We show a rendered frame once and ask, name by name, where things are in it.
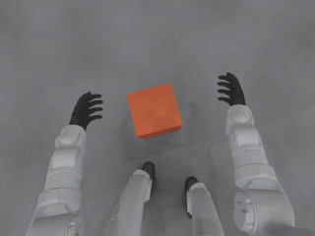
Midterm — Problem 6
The robot right upper arm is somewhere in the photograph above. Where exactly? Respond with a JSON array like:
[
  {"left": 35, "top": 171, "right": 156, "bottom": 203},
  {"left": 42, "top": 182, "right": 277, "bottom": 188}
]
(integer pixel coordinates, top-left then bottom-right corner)
[{"left": 233, "top": 188, "right": 315, "bottom": 236}]

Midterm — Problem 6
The robot left hand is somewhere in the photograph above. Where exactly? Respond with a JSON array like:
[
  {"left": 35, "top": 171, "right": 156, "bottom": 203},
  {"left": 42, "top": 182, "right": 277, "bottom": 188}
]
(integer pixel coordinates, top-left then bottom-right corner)
[{"left": 69, "top": 91, "right": 103, "bottom": 131}]

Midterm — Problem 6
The carton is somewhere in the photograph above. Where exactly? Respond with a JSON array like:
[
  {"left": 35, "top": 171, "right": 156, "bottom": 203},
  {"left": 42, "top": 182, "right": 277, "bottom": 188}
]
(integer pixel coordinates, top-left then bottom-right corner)
[{"left": 127, "top": 83, "right": 183, "bottom": 140}]

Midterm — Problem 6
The left robot thigh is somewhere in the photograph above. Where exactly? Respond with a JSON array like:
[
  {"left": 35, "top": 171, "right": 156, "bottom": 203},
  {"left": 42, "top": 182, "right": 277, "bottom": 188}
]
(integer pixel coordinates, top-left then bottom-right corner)
[{"left": 103, "top": 174, "right": 153, "bottom": 236}]

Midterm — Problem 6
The robot left forearm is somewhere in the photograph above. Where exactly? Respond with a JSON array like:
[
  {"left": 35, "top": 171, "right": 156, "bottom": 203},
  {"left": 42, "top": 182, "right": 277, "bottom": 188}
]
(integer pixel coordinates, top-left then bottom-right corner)
[{"left": 26, "top": 125, "right": 87, "bottom": 236}]

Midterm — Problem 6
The robot right hand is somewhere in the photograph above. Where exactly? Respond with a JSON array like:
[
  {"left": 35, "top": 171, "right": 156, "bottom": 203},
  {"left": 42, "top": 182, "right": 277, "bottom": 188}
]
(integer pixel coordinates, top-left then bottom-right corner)
[{"left": 218, "top": 72, "right": 246, "bottom": 106}]

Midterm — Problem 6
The robot left upper arm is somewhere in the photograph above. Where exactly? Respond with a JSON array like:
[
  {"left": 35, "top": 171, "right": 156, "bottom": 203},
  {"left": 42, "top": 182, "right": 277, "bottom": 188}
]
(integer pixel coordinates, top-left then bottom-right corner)
[{"left": 27, "top": 212, "right": 85, "bottom": 236}]

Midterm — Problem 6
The robot right foot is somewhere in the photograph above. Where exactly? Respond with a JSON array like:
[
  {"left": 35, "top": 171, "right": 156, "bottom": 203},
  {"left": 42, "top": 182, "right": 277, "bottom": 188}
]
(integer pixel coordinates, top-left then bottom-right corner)
[{"left": 185, "top": 176, "right": 198, "bottom": 218}]

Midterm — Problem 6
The robot right forearm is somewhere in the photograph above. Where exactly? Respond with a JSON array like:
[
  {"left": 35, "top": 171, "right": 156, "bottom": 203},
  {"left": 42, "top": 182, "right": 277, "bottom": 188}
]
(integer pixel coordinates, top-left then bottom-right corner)
[{"left": 224, "top": 104, "right": 295, "bottom": 225}]

